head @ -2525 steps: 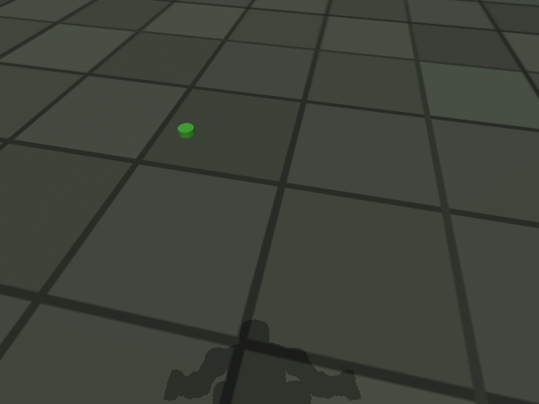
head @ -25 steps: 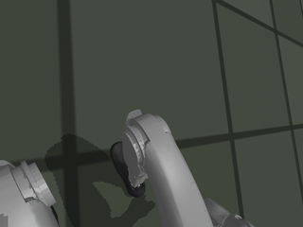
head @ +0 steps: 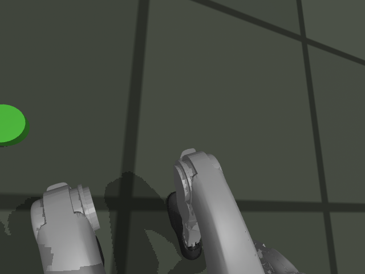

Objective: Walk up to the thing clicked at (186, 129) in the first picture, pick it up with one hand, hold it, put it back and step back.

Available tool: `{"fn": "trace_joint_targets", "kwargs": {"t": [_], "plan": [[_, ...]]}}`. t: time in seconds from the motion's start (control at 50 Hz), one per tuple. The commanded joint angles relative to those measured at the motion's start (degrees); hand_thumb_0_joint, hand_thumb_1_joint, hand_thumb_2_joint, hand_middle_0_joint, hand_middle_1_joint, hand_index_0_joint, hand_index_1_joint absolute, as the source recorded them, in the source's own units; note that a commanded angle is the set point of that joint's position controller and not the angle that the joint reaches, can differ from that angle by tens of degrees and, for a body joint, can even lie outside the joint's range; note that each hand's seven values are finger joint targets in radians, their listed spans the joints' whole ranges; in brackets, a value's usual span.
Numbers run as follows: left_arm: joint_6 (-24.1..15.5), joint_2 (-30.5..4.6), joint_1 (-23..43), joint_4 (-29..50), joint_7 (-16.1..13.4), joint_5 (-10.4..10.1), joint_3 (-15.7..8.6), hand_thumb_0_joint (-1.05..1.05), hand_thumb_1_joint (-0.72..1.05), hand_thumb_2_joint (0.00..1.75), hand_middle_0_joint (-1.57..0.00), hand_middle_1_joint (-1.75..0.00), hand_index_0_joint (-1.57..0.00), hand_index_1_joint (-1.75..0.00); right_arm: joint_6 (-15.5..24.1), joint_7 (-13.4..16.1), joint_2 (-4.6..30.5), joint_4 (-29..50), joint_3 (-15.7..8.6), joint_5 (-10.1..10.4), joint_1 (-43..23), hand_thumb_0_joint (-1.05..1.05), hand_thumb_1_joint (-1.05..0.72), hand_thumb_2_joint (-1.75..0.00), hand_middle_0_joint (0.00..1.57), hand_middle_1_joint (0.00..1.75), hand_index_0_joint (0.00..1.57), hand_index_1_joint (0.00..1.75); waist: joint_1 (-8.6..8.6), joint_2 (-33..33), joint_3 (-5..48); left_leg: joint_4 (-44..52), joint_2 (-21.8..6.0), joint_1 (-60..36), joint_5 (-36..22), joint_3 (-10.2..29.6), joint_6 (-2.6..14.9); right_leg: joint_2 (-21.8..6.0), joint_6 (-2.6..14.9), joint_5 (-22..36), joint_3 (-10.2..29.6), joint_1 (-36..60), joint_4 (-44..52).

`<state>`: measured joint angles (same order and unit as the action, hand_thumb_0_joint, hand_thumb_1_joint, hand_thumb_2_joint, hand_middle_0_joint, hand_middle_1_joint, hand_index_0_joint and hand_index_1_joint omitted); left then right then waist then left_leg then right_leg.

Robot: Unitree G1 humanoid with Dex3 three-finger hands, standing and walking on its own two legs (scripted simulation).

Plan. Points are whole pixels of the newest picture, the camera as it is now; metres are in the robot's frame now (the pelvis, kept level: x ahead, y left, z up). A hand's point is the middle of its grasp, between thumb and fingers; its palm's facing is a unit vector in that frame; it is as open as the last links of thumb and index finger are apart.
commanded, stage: withdraw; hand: left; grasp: from above
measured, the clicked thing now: (4, 125) +0.48 +0.32 -0.30
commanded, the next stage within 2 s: home in 0.50 s
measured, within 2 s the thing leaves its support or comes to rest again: neither
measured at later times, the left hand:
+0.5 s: hand out of the picture +0.43 +0.32 -0.17, palm faces -0.45 -0.10 -0.89, open 14.0 cm
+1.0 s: hand out of the picture +0.39 +0.33 -0.05, palm faces -0.33 -0.38 -0.86, open 10.5 cm
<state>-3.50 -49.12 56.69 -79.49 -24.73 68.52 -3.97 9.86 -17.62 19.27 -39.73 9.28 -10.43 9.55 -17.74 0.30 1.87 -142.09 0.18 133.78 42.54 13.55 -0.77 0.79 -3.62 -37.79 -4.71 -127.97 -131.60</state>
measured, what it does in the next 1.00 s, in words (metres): rises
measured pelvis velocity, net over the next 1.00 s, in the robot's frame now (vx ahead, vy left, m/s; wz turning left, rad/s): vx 0.00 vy -0.01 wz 0.12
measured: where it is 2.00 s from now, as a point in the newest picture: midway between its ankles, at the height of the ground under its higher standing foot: (144, 259)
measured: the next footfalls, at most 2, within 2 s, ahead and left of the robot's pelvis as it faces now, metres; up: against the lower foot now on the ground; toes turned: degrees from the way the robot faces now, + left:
none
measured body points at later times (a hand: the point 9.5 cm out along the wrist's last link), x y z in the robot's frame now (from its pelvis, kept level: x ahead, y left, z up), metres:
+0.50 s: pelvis -0.02 -0.01 -0.01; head +0.21 +0.09 +0.36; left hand +0.45 +0.32 -0.12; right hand +0.06 -0.30 -0.08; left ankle +0.05 +0.12 -0.29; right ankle +0.12 -0.14 -0.29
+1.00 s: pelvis +0.00 -0.01 +0.07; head +0.21 +0.05 +0.46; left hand +0.41 +0.34 +0.00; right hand +0.10 -0.27 -0.05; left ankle +0.05 +0.12 -0.29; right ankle +0.12 -0.14 -0.29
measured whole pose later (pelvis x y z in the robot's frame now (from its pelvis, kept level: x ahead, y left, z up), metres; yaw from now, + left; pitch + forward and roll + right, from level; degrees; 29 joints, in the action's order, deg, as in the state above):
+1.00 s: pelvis +0.00 -0.01 +0.07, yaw +7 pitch +36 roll -8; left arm 0.4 -35.0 35.2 -47.2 -4.4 46.2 -5.2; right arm -1.2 -8.4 16.9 -36.7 0.5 -3.1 11.8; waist -8.1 4.7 8.5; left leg -126.7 -0.3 122.8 40.6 7.0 -0.5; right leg -1.2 -4.2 -37.9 -0.4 -119.7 -121.0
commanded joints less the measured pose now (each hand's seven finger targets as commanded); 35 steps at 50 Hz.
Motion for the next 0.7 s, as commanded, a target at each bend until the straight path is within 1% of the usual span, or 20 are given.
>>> {"fn": "trace_joint_targets", "kwargs": {"t": [0.0, 0.02, 0.04, 0.06, 0.12, 0.18, 0.24, 0.28, 0.32, 0.34, 0.38, 0.42, 0.44, 0.5, 0.56, 0.58, 0.6, 0.64, 0.66, 0.68], "plan": [[1.34, -5.18, 15.74, 9.17, 6.82, -3.35, 2.98, 0.0, -0.53, 1.02, -0.08, -1.01, -0.07, -1.02, -3.53, 1.71, 16.5, 1.29, -8.14, 3.05, 11.39, 0.0, -0.9, -0.9, 0.2, 0.3, 0.2, 0.3, -1.32, 21.51, 33.74, 21.18, -0.34, -29.74, -14.06, -7.02, 1.15, 2.03, 5.64, 14.08, -6.17, 18.18, 12.44], [1.02, -3.55, 16.55, 9.11, 9.01, -3.71, 3.76, 0.0, -0.53, 1.02, -0.08, -1.01, -0.07, -1.02, -4.39, 2.16, 16.61, 1.61, -8.45, 3.23, 11.54, 0.0, -0.9, -0.9, 0.2, 0.3, 0.2, 0.3, -1.8, 19.79, 32.65, 21.88, -0.02, -28.71, -12.97, -6.53, 1.13, 1.67, 5.73, 13.08, -6.15, 17.78, 12.64], [0.79, -1.59, 14.32, 7.36, 11.07, -3.98, 4.97, 0.0, -0.53, 1.03, -0.08, -1.01, -0.07, -1.02, -5.18, 2.67, 16.3, 2.01, -8.63, 3.46, 11.48, 0.0, -0.9, -0.9, 0.2, 0.3, 0.2, 0.3, -1.91, 17.57, 30.57, 22.48, 0.22, -28.39, -12.13, -6.51, 1.18, 1.58, 5.75, 12.18, -5.95, 17.87, 13.24], [0.21, -1.23, 14.43, 8.31, 13.05, -4.6, 5.49, 0.0, -0.53, 1.03, -0.08, -1.02, -0.07, -1.03, -5.91, 3.4, 16.3, 2.58, -8.78, 3.72, 11.15, 0.0, -0.9, -0.91, 0.2, 0.3, 0.2, 0.3, -2.1, 15.33, 29.17, 22.79, 0.47, -27.2, -10.48, -6.44, 1.39, 1.34, 5.9, 10.37, -5.8, 17.91, 14.11], [-1.91, -2.53, 16.28, 10.21, 16.56, -4.65, 5.13, 0.0, -0.54, 1.04, -0.08, -1.02, -0.07, -1.04, -7.73, 5.97, 15.64, 4.06, -8.88, 4.06, 10.75, 0.0, -0.9, -0.9, 0.2, 0.3, 0.2, 0.3, -1.83, 10.88, 28.18, 22.52, 1.27, -24.88, -8.21, -7.49, 1.72, 0.77, 5.87, 7.41, -4.5, 19.51, 16.27], [-5.61, -5.36, 16.0, 9.34, 17.43, -3.94, 4.04, 0.0, -0.53, 1.04, -0.08, -1.02, -0.07, -1.03, -8.51, 8.37, 14.46, 4.8, -8.21, 3.99, 9.61, 0.0, -0.9, -0.9, 0.2, 0.3, 0.2, 0.3, -1.04, 6.73, 26.0, 21.29, 1.72, -20.42, -4.24, -8.87, 2.35, 0.88, 5.82, 2.2, -3.51, 20.47, 17.62], [-10.26, -10.01, 18.17, 11.46, 15.28, -1.88, 1.27, 0.0, -0.52, 1.03, -0.08, -1.01, -0.07, -1.02, -8.99, 9.94, 13.62, 4.92, -6.88, 3.26, 9.1, 0.0, -0.9, -0.9, 0.2, 0.3, 0.2, 0.3, -0.22, 8.16, 29.13, 19.22, 1.73, -21.34, -5.83, -10.05, 2.27, 0.66, 5.38, 3.16, -2.99, 21.32, 17.06], [-13.11, -12.77, 20.08, 11.92, 12.21, 0.08, -0.76, 0.0, -0.53, 1.03, -0.08, -1.01, -0.07, -1.02, -9.21, 10.47, 13.2, 4.76, -6.18, 3.03, 8.8, 0.0, -0.9, -0.9, 0.2, 0.3, 0.2, 0.3, 0.77, 10.98, 33.17, 18.01, 1.55, -23.45, -7.17, -10.29, 2.07, 0.66, 5.27, 4.4, -3.0, 20.21, 15.34], [-14.94, -13.72, 22.69, 10.93, 9.03, 1.97, -1.23, 0.0, -0.52, 1.02, -0.07, -1.01, -0.07, -1.01, -9.18, 10.8, 13.41, 4.57, -5.7, 2.47, 8.63, 0.0, -0.9, -0.9, 0.2, 0.3, 0.2, 0.3, 0.36, 14.74, 34.66, 17.55, 1.44, -25.49, -7.34, -10.4, 1.73, 0.81, 5.54, 4.35, -3.01, 18.73, 14.29], [-15.24, -13.65, 22.51, 8.5, 7.16, 3.41, -1.24, 0.0, -0.53, 1.02, -0.07, -1.0, -0.07, -1.01, -9.21, 10.86, 13.3, 4.33, -5.57, 2.19, 8.68, 0.0, -0.9, -0.9, 0.2, 0.3, 0.2, 0.3, 0.32, 16.59, 35.06, 17.45, 1.37, -26.77, -7.56, -10.71, 1.52, 1.02, 5.66, 4.59, -2.96, 18.31, 13.73], [-15.6, -12.2, 24.08, 5.01, 3.9, 4.94, -0.32, 0.0, -0.51, 1.0, -0.07, -1.0, -0.07, -1.0, -8.87, 10.81, 13.31, 3.7, -5.57, 1.61, 9.25, 0.0, -0.89, -0.9, 0.2, 0.3, 0.2, 0.3, -1.16, 18.63, 33.5, 17.96, 1.28, -27.67, -6.57, -10.3, 1.38, 1.17, 5.68, 4.05, -3.88, 16.05, 13.14], [-15.57, -14.47, 25.96, 3.01, 0.69, 6.2, -1.5, 0.0, -0.52, 1.0, -0.07, -1.0, -0.07, -1.0, -8.44, 11.02, 14.06, 3.19, -5.62, 1.0, 9.53, 0.0, -0.9, -0.9, 0.2, 0.3, 0.2, 0.3, -1.22, 19.76, 33.5, 17.81, 1.08, -28.01, -6.06, -10.0, 1.35, 1.23, 5.76, 3.94, -4.47, 14.9, 12.33], [-15.11, -14.21, 26.29, 1.65, -0.81, 6.65, -1.89, 0.0, -0.51, 1.0, -0.07, -1.0, -0.07, -1.0, -7.87, 11.13, 14.63, 2.92, -5.74, 0.58, 9.9, 0.0, -0.9, -0.9, 0.2, 0.3, 0.2, 0.3, -1.92, 19.6, 33.02, 17.7, 1.1, -28.61, -6.4, -9.87, 1.36, 0.88, 5.56, 5.1, -5.44, 13.47, 11.97], [-13.03, -15.49, 27.73, 1.46, -4.31, 8.0, -2.87, 0.0, -0.51, 0.99, -0.08, -1.0, -0.08, -0.99, -6.56, 10.99, 14.86, 1.85, -6.27, -0.17, 10.85, 0.0, -0.9, -0.9, 0.2, 0.3, 0.2, 0.3, -1.87, 23.33, 35.07, 17.55, 0.71, -30.77, -7.95, -9.99, 1.1, 0.85, 5.65, 7.34, -5.66, 12.69, 10.16], [-9.69, -17.0, 27.19, 5.86, -5.73, 7.4, -5.08, 0.0, -0.5, 0.98, -0.08, -0.99, -0.09, -0.98, -5.48, 10.23, 15.45, 1.68, -7.51, 0.0, 12.07, 0.0, -0.9, -0.9, 0.2, 0.3, 0.2, 0.3, -0.92, 28.09, 42.17, 17.41, 0.72, -35.63, -14.1, -10.28, 0.64, 0.32, 5.65, 13.07, -5.89, 13.56, 8.0], [-8.3, -15.92, 24.49, 4.71, -5.59, 6.72, -4.73, 0.0, -0.42, 0.9, -0.16, -0.91, -0.17, -0.9, -5.24, 9.86, 15.04, 1.95, -7.71, 0.26, 11.81, 0.0, -0.88, -0.89, 0.2, 0.3, 0.2, 0.3, -0.24, 28.21, 43.05, 17.31, 0.62, -36.54, -15.39, -10.45, 0.6, 0.36, 5.86, 14.16, -5.61, 13.96, 7.89], [-7.19, -15.37, 23.9, 4.46, -5.21, 5.73, -4.74, 0.0, -0.46, 0.96, -0.09, -0.99, -0.11, -0.97, -4.93, 9.47, 14.88, 1.52, -7.75, 0.36, 12.09, 0.0, -0.89, -0.89, 0.2, 0.3, 0.2, 0.3, -0.83, 26.95, 42.62, 16.84, 0.67, -34.89, -15.66, -10.66, 0.9, 0.32, 5.72, 14.72, -5.69, 14.28, 8.05], [-5.01, -15.72, 20.08, 7.59, -3.83, 3.89, -5.5, 0.0, -0.3, 0.87, -0.24, -0.83, -0.21, -0.81, -4.94, 9.15, 14.82, 1.9, -8.57, 1.17, 12.37, 0.0, -0.88, -0.9, 0.2, 0.3, 0.2, 0.3, 1.59, 27.98, 47.16, 17.67, 0.81, -36.26, -18.41, -11.42, 1.07, 0.28, 5.7, 17.09, -4.93, 18.04, 9.08], [-4.01, -16.08, 19.01, 9.58, -3.0, 2.6, -6.45, 0.0, -0.22, 0.93, -0.25, -0.75, -0.22, -0.73, -5.15, 9.03, 15.08, 2.0, -9.27, 1.51, 13.17, 0.0, -0.88, -0.89, 0.2, 0.3, 0.2, 0.3, 2.28, 27.84, 48.78, 18.42, 0.87, -36.73, -19.82, -11.52, 1.01, 0.03, 5.65, 18.08, -4.77, 19.08, 9.36], [-3.01, -15.64, 17.21, 10.97, -1.71, 1.5, -6.48, 0.0, -0.14, 0.9, -0.24, -0.67, -0.22, -0.65, -5.31, 8.77, 14.84, 1.89, -9.82, 1.97, 13.49, 0.0, -0.88, -0.9, 0.2, 0.3, 0.2, 0.3, 3.37, 28.58, 49.32, 19.42, 0.99, -37.21, -20.12, -11.7, 0.98, -0.03, 5.91, 17.96, -4.55, 19.67, 9.79]]}}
